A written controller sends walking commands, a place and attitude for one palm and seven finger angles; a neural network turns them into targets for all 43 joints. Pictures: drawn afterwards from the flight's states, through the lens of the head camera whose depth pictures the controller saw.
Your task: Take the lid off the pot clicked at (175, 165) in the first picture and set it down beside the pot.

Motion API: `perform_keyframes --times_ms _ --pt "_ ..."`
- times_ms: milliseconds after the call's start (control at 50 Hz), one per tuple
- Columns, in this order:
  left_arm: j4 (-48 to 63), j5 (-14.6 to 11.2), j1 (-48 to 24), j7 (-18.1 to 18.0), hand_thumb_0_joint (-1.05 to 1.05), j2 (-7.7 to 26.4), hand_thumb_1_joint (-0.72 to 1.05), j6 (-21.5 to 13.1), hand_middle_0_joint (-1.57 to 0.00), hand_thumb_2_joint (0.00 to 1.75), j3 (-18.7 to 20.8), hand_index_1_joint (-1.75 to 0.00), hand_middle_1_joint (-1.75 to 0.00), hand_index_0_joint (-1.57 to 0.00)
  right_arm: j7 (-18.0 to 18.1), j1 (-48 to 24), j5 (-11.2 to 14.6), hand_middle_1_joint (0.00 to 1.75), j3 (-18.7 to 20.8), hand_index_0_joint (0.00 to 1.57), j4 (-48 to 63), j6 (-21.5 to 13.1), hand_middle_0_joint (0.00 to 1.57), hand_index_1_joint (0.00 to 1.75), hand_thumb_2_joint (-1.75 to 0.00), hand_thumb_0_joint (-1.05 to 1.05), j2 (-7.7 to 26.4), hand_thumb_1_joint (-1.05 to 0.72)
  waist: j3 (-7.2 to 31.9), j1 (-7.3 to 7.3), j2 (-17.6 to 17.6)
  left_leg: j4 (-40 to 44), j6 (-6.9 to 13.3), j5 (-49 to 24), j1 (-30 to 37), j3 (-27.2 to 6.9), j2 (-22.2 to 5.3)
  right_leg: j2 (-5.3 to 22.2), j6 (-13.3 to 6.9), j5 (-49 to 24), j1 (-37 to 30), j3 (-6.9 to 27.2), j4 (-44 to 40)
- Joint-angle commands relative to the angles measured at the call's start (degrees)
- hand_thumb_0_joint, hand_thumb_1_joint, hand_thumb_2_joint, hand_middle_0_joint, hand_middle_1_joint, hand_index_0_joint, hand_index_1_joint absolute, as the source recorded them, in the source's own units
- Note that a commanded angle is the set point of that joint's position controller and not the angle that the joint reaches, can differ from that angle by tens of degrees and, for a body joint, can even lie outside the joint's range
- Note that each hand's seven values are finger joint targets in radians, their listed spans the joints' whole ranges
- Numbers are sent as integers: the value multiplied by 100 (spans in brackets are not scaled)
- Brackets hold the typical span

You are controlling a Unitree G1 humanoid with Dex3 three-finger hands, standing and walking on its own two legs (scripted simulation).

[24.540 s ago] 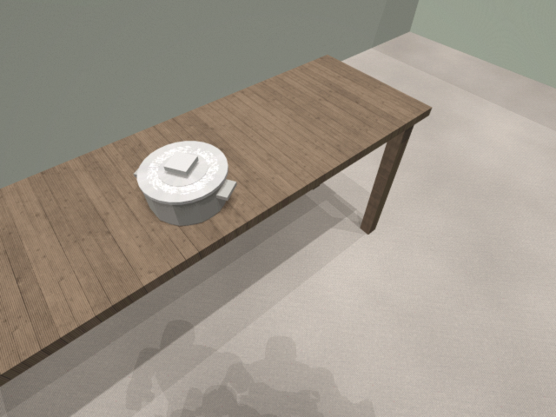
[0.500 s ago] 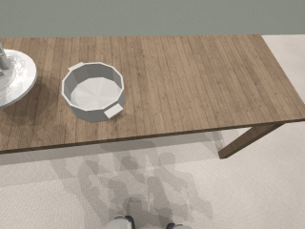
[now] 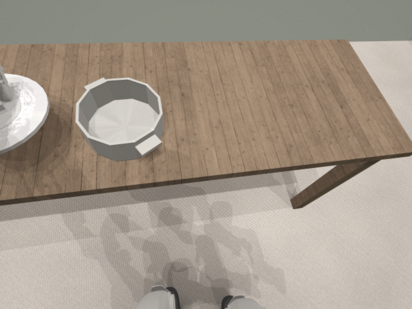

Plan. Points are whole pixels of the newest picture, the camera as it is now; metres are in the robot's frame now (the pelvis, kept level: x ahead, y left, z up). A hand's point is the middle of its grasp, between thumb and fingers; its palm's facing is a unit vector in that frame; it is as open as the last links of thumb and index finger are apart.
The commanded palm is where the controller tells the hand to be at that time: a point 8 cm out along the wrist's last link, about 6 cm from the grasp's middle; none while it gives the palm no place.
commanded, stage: lower the lid onto the table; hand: left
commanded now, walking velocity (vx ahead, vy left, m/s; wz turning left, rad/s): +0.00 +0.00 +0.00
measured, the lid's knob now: out of the picture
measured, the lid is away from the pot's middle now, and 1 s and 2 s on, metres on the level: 0.22 0.25 0.25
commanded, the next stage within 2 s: open the fingers wide in 1.46 s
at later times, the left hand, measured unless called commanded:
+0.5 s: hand out of the picture +0.47 +0.38 +0.05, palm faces -0.48 -0.13 -0.87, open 8.0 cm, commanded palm +0.56 +0.38 +0.10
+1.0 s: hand out of the picture +0.46 +0.40 +0.01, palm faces -0.48 -0.13 -0.87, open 8.0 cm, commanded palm +0.57 +0.37 +0.07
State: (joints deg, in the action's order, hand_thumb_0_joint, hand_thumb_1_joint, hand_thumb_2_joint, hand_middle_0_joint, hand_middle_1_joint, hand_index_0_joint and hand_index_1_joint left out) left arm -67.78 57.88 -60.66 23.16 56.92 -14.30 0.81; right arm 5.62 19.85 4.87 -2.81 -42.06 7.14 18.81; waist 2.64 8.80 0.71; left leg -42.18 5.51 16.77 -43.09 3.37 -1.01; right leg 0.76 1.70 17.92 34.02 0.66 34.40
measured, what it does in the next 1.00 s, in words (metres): stands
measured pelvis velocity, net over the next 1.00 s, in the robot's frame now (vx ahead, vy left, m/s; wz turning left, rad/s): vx -0.02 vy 0.03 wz -0.01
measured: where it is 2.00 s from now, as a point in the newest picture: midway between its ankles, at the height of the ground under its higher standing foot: outside the picture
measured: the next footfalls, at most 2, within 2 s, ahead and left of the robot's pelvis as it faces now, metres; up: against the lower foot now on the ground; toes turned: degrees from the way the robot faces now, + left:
none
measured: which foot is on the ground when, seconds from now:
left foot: down 0.00-1.00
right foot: down 0.00-1.00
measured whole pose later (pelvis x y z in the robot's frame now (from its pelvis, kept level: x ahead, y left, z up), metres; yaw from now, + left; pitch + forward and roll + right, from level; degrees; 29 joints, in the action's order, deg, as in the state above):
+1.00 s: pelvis -0.02 +0.03 -0.03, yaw +0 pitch +23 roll -8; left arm -69.4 61.4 -64.6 19.5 55.6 -13.1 0.1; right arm 4.7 20.5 3.0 -3.7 -40.7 8.9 16.8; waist 4.3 10.8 1.4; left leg -52.7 8.1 18.9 -57.4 1.8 -0.5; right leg -0.3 -1.2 20.5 46.5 1.1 43.0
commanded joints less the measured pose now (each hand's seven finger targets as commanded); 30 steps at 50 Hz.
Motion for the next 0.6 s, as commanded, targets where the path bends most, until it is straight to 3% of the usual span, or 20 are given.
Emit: perform_keyframes --times_ms 0,20,60,80,120,140,180,200,220,260,320,360,420,480,560,580 --pt "1167 -124 -2543 -240 0 2027 56 -48 -72 93 477 -115 -113 -78 138 948 -14 30 401 20 153 -16 20 30 -90 0 1233 -90 2727 -9 1149 178 -143 -2196 3598 -557 -83 -472 -345 -906 839 -437 -241" --pt "1117 -145 -2487 -241 0 2082 56 -56 -72 93 520 -115 -113 -78 144 962 -13 30 393 20 154 -9 20 30 -90 0 1259 -90 2663 -2 1077 182 -143 -2104 3519 -563 -87 -471 -344 -861 855 -448 -233" --pt "1262 -125 -2551 -258 0 2027 56 -101 -72 93 501 -115 -113 -78 142 987 -35 30 401 20 115 3 20 30 -90 0 1266 -90 2795 -6 1332 133 -177 -2470 3767 -626 -136 -483 -353 -873 1048 -471 -173" --pt "1289 -108 -2568 -276 0 2151 56 -120 -72 93 577 -115 -113 -78 146 1004 -49 30 393 20 120 14 20 30 -90 0 1272 -90 2846 -16 1323 110 -188 -2499 3753 -649 -132 -487 -354 -861 1044 -465 -167" --pt "1205 -119 -2537 -290 0 2050 56 -120 -72 93 521 -115 -113 -78 147 985 -40 30 393 20 132 16 20 30 -90 0 1256 -90 2775 20 1287 95 -173 -2314 3647 -631 -130 -482 -350 -816 1098 -454 -155" --pt "1390 -116 -2611 -302 0 2100 56 -168 -72 93 579 -115 -113 -78 150 954 -49 30 374 20 144 9 20 30 -90 0 1248 -90 2925 -23 1386 72 -171 -2666 3714 -623 -138 -479 -364 -977 1051 -459 -117" --pt "1149 -98 -2503 -326 0 2180 56 -151 -72 93 599 -115 -113 -78 155 989 -53 30 364 20 132 27 20 30 -90 0 1259 -90 2870 35 1204 11 -164 -2439 3569 -624 -123 -494 -336 -883 1097 -451 -87" --pt "1248 -89 -2595 -352 0 2250 56 -143 -72 93 642 -115 -113 -78 153 1009 -62 30 376 20 116 52 20 30 -90 0 1279 -90 2939 17 1289 13 -177 -2433 3600 -656 -131 -488 -349 -860 1096 -455 -73" --pt "1159 -81 -2565 -345 0 2015 56 -119 -72 93 474 -115 -113 -78 143 991 -47 30 382 20 140 41 20 30 -90 0 1238 -90 2875 57 1354 20 -173 -2326 3581 -632 -118 -499 -350 -804 1191 -446 -78" --pt "1244 -56 -2549 -365 0 2092 56 -170 -72 93 571 -115 -113 -78 149 1025 -75 30 386 20 100 54 20 30 -90 0 1262 -90 2997 42 1511 -48 -230 -2717 3817 -717 -170 -506 -353 -810 1342 -472 -20" --pt "1136 -66 -2575 -381 0 2133 56 -127 -72 93 587 -115 -113 -78 136 1020 -78 30 368 20 129 82 20 30 -90 0 1259 -90 2911 58 1334 -89 -197 -2504 3552 -711 -151 -507 -348 -779 1335 -461 10" --pt "1361 -25 -2717 -410 0 2112 56 -159 -72 93 590 -115 -113 -78 132 1069 -110 30 387 20 104 93 20 30 -90 0 1261 -90 3122 41 1715 -120 -285 -2992 3895 -786 -198 -522 -364 -815 1488 -474 54" --pt "937 1 -2532 -457 0 2091 56 -106 -72 93 606 -115 -113 -78 115 1056 -113 30 363 20 148 112 20 30 -90 0 1236 -90 2963 104 1229 -177 -226 -2609 3576 -799 -175 -536 -335 -713 1535 -465 79" --pt "1183 60 -2760 -477 0 2027 56 -100 -72 93 535 -115 -113 -78 98 1101 -143 30 381 20 135 147 20 30 -90 0 1239 -90 3139 84 1635 -215 -309 -2894 3761 -858 -197 -541 -365 -699 1692 -478 148" --pt "1010 99 -2717 -518 0 1928 56 -61 -72 93 499 -115 -113 -78 87 1092 -144 30 367 20 180 145 20 30 -90 0 1217 -90 3110 126 1526 -262 -308 -2754 3690 -916 -224 -569 -350 -580 1838 -477 218" --pt "1071 112 -2782 -529 0 2083 56 -62 -72 93 595 -115 -113 -78 82 1110 -168 30 361 20 182 162 20 30 -90 0 1232 -90 3160 110 1486 -291 -289 -2644 3604 -926 -211 -560 -351 -580 1804 -472 224"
